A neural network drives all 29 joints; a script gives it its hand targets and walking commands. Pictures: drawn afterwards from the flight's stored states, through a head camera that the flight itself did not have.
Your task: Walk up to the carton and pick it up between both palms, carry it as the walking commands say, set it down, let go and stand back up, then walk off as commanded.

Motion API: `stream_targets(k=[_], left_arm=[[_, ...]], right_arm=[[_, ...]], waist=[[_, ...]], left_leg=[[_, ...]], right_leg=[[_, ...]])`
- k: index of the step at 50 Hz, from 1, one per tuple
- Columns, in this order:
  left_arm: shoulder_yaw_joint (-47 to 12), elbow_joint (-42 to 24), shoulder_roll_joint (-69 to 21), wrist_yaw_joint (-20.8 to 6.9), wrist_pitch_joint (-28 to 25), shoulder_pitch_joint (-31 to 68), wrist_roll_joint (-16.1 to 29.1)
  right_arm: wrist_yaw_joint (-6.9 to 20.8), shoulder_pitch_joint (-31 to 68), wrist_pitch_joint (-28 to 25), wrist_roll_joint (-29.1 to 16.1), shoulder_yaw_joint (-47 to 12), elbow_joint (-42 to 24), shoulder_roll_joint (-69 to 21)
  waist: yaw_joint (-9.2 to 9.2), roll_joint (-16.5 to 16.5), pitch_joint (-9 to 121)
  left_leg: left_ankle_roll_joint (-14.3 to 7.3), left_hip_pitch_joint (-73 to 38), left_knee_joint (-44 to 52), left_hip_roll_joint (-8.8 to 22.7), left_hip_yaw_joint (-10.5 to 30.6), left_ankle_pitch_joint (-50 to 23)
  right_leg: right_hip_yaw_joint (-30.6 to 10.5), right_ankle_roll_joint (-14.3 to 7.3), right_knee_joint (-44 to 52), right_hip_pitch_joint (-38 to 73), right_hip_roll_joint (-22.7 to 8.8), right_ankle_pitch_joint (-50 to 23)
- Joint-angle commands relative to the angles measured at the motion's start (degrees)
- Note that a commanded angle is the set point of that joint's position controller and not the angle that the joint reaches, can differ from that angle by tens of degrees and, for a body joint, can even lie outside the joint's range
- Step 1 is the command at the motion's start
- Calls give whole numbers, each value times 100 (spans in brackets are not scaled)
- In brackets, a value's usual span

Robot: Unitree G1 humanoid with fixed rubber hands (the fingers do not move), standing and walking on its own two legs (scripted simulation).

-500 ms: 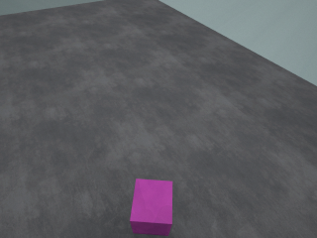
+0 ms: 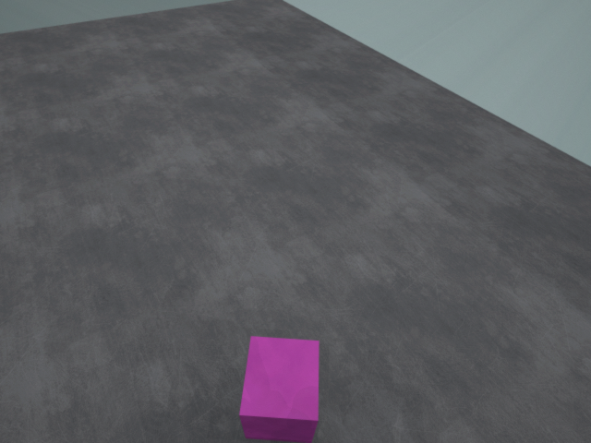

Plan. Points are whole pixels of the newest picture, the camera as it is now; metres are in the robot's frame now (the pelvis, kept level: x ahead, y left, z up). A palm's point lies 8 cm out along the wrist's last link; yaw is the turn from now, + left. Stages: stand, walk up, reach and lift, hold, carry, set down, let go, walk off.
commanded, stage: stand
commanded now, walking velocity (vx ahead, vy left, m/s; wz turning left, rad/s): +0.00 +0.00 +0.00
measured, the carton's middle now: (281, 390) +0.41 +0.04 -0.65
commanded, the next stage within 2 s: reach and lift in 0.02 s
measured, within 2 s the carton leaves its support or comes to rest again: neither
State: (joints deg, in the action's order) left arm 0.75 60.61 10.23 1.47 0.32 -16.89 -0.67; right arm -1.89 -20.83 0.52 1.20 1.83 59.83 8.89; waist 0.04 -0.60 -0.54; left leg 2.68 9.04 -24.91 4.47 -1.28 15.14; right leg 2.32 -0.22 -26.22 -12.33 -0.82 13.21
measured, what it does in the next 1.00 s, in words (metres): lowers itself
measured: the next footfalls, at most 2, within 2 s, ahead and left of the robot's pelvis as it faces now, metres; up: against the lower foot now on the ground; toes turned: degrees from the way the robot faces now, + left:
none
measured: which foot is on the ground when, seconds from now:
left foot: down 0.00-1.00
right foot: down 0.00-1.00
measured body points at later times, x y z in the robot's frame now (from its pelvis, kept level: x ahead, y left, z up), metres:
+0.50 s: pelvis -0.02 +0.02 -0.02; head +0.08 +0.03 +0.41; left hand +0.14 +0.23 -0.16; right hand +0.13 -0.21 -0.16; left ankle -0.02 +0.16 -0.74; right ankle +0.01 -0.12 -0.74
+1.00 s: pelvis -0.10 +0.01 -0.08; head +0.06 +0.01 +0.34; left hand +0.27 +0.21 -0.17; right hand +0.25 -0.20 -0.17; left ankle -0.02 +0.16 -0.74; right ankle +0.01 -0.12 -0.74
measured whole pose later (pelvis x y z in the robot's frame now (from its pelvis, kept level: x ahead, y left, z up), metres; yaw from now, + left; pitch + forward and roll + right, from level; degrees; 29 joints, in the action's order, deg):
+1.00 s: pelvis -0.10 +0.01 -0.08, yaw +0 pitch +16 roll -1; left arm 3.8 43.3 10.8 0.9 21.8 33.1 -0.5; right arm -1.3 28.2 20.1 -0.4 6.7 38.9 11.1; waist -0.3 1.1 -5.0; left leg 1.7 53.9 -58.1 3.2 1.9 20.5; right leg 2.3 0.4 -54.7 -54.9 -1.7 15.8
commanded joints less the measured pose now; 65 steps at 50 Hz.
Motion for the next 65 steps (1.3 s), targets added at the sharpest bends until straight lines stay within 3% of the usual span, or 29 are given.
stream_targets(k=[1,2,3,5,8,12,13,14,20,21,22,23,26,33,34,35,38,40,41,44,45,47,53,54,56,57,59,61,65], left_arm=[[65,39,426,6,-138,-243,34],[-52,-1971,874,-38,102,1768,840],[-38,-2983,1013,-10,368,3712,633],[0,-2381,979,0,1090,2515,374],[-306,-2313,813,-60,2359,1866,402],[-123,-2177,611,-204,3279,665,198],[59,-2363,434,-212,3217,730,147],[146,-2640,423,-251,3031,940,-161],[329,-3681,171,-354,1623,2037,-141],[444,-3593,210,-357,1455,1888,-132],[633,-3660,232,-288,1185,2033,-241],[433,-3446,-15,-187,1113,1790,-8],[755,-3302,363,-148,1247,1964,-246],[268,-3443,54,23,1708,3064,79],[519,-3288,254,52,1777,3568,-50],[265,-3645,129,90,1811,4043,218],[449,-3343,423,66,1977,4851,184],[493,-3081,538,-21,2078,5448,231],[725,-2748,685,-16,2216,5060,-22],[759,-2048,597,-59,2290,5386,113],[895,-2029,650,-58,2213,5827,12],[942,-1640,633,-130,2171,5833,-16],[1516,-1877,1266,-166,1243,7487,189],[1409,-1642,1119,-180,1168,7283,84],[1524,-1467,1072,-219,967,7353,201],[1813,-1762,1357,-198,811,7248,22],[1634,-1575,1158,-224,719,7167,185],[1718,-1295,1162,-248,574,7269,98],[1623,-1179,1096,-180,286,7766,147]], right_arm=[[-8,-475,-144,-63,-91,-22,406],[37,1536,13,-1149,-501,-2033,1100],[13,3546,329,-1199,-594,-3482,956],[72,3276,1105,-833,-480,-2766,876],[51,2184,2354,-393,-197,-2495,1158],[114,737,3300,-33,-83,-2133,712],[179,908,3231,102,-282,-2078,399],[182,782,3119,233,29,-2044,345],[315,2494,1509,-27,138,-3571,221],[365,2384,1315,-74,123,-3589,62],[339,2645,1042,-200,118,-3636,106],[369,2849,922,-8,363,-3845,420],[390,2307,981,-97,666,-3533,596],[374,3046,1519,41,1081,-2747,755],[424,3572,1541,-11,1193,-2746,943],[421,3894,1568,46,1129,-2776,1124],[320,4824,1729,-324,975,-2728,850],[230,5606,1782,-299,878,-3040,907],[173,5106,1969,-232,863,-2525,732],[64,5928,2041,-163,901,-2546,758],[6,5902,2034,-148,866,-2281,593],[-132,5710,2058,-89,1009,-2003,267],[-435,7279,1427,-400,819,-2266,-269],[-479,7245,1297,-383,957,-2209,-264],[-615,7006,1091,-208,1045,-1934,-74],[-662,7364,1006,-390,1055,-2446,-142],[-698,7313,868,-175,1156,-2355,12],[-694,7370,725,-241,1104,-2241,-244],[-665,7741,422,-36,1271,-2073,-31]], waist=[[-3,252,-36],[709,572,625],[518,523,727],[298,-53,-33],[18,16,-420],[-59,-448,-145],[239,-501,-179],[-66,-235,62],[-187,331,1702],[6,235,2207],[73,750,2268],[-107,203,2514],[-199,527,2646],[-546,427,2073],[-301,684,1800],[-495,158,2008],[-242,708,1235],[-290,-141,1458],[-205,198,1652],[-75,-207,1488],[-24,220,1685],[-234,48,2100],[104,-291,3347],[76,76,3550],[-132,-170,4410],[237,-45,4956],[-76,-76,5001],[174,-102,5025],[3,42,4784]], left_leg=[[-351,241,499,217,217,-670],[-390,1685,-440,-364,-247,997],[-298,1961,-730,-411,-276,1177],[-329,1762,-648,-692,-480,1377],[-225,2004,-727,-476,-348,1368],[-522,1799,-825,-480,-104,238],[-522,2024,-865,-542,-95,17],[-517,1996,-838,-601,-57,-564],[-286,3086,-1688,-702,-29,-1688],[-291,3092,-1845,-737,-12,-1980],[-161,3316,-2053,-718,42,-2256],[-169,3065,-2123,-668,272,-2698],[9,2399,-2223,-592,289,-2435],[-10,3161,-1862,-575,123,454],[-11,3499,-1812,-542,248,960],[-65,3425,-1826,-519,206,1092],[-194,4016,-1765,-542,186,2175],[-276,3951,-2365,-701,-1,1917],[-260,3838,-2270,-753,-51,1819],[-336,4181,-2387,-764,0,1828],[-258,4517,-2456,-799,-24,1717],[-269,4449,-2522,-802,-87,1442],[-382,5008,-2892,-899,-106,578],[-348,5073,-2899,-866,-104,297],[-283,5190,-3029,-910,-120,-188],[-300,5015,-3049,-943,-196,-286],[-237,5093,-2949,-915,-128,-715],[-217,5485,-2884,-989,-124,-863],[-236,5287,-2939,-939,37,-1101]], right_leg=[[-641,-112,499,254,-545,-1038],[-310,-302,-439,-1425,-23,1307],[-208,-185,-468,-1196,-3,1466],[-119,-39,-46,-1306,32,1960],[-34,-297,-508,-1301,58,1683],[-68,-257,-673,-1031,351,17],[-197,-181,-704,-883,339,-236],[-231,-51,-693,-807,307,-998],[-538,-44,-1641,-860,67,-3165],[-478,-26,-1901,-809,84,-3323],[-508,-15,-2137,-1252,29,-3279],[-253,65,-2266,-1631,201,-2902],[-63,90,-2156,-2447,286,-1656],[192,-108,-2281,-3190,457,470],[186,-101,-2428,-3418,440,776],[154,-132,-2360,-3252,484,827],[155,37,-2417,-3161,425,1461],[101,2,-2295,-3516,443,1848],[33,39,-2281,-3181,397,1733],[127,131,-2303,-3449,480,1963],[42,62,-2459,-3468,424,1760],[26,154,-2415,-3330,452,1465],[-138,325,-2831,-3349,367,253],[-159,295,-2906,-3410,419,-159],[-219,316,-2972,-3067,363,-796],[-280,335,-3038,-2744,393,-937],[-260,291,-3043,-2686,429,-1600],[-326,297,-3080,-2762,451,-1952],[-319,292,-3058,-3719,466,-1783]])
